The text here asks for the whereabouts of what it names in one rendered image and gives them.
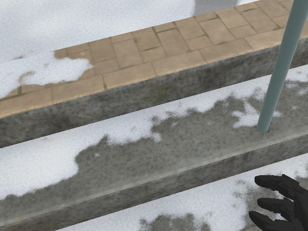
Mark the robot right hand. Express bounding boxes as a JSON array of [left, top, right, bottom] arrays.
[[248, 174, 308, 231]]

